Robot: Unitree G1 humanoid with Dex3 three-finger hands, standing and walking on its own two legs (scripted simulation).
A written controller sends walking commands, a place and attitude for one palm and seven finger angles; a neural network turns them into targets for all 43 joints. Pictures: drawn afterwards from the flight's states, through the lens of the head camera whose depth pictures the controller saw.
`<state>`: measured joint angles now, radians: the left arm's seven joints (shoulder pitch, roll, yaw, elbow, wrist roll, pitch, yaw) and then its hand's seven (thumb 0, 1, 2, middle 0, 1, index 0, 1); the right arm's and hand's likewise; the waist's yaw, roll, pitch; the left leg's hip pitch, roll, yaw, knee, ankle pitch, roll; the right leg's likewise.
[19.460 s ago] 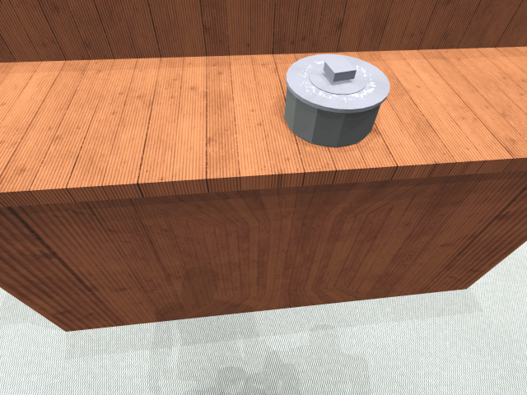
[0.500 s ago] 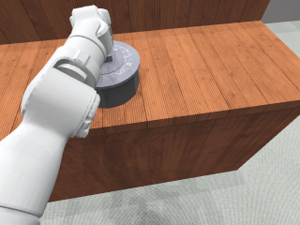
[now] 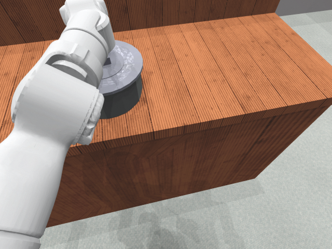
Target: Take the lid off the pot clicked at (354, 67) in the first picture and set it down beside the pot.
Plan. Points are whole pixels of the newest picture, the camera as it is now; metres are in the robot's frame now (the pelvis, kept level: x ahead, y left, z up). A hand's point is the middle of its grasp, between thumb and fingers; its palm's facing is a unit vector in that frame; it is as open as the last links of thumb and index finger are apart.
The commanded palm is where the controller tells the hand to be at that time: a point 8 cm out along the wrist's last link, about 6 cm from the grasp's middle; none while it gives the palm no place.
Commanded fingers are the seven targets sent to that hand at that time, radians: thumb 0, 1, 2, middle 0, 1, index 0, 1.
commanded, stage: lower the open fingers around the knob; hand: left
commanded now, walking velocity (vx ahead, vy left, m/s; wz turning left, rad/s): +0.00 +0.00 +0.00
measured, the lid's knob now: (98, 57) +0.55 +0.07 +0.16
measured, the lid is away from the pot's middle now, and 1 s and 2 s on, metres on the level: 0.01 0.01 0.01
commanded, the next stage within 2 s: raise the hand to come down again in 0.12 s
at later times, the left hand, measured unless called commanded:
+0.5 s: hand (94, 45) +0.52 +0.07 +0.21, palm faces -0.28 -0.09 -0.96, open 10.2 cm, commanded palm +0.55 +0.06 +0.25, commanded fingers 0.00 -0.26 1.32 -0.68 -0.36 -0.68 -0.36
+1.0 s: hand (91, 38) +0.54 +0.07 +0.22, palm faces -0.30 -0.10 -0.95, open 10.6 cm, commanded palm +0.55 +0.07 +0.27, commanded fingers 0.00 -0.20 1.13 -0.66 -0.33 -0.66 -0.33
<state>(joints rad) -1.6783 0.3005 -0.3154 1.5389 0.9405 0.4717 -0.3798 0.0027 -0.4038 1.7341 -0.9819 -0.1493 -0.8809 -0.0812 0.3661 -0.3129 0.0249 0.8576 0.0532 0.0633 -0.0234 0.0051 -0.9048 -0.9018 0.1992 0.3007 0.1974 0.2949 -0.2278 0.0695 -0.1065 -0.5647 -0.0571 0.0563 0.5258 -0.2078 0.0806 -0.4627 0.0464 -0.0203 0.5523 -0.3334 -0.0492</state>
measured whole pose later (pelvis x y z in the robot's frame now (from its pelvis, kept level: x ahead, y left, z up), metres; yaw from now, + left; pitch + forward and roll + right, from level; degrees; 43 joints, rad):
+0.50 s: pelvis -0.01 +0.00 +0.00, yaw +0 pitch +14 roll +0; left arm -1.61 0.32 -0.30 1.49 0.93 0.38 -0.27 0.00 -0.33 1.55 -0.90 -0.29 -0.79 -0.22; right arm 0.35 -0.29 0.02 0.82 0.06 0.05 -0.02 0.00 -0.91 -0.90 0.20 0.30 0.20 0.29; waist -0.22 0.07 -0.12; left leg -0.59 -0.05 0.05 0.56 -0.21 0.08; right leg -0.48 0.05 -0.02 0.57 -0.33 -0.05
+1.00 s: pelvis +0.01 +0.00 +0.00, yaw -1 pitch +15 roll +0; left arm -1.60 0.35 -0.28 1.46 0.95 0.40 -0.31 0.00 -0.18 1.11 -0.63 -0.42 -0.63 -0.41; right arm 0.38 -0.30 0.01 0.85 0.06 0.05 -0.01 0.01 -0.91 -0.90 0.20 0.30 0.20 0.29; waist -0.22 0.07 -0.12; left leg -0.55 -0.05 0.06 0.51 -0.22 0.07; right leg -0.44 0.06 -0.01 0.51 -0.33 -0.05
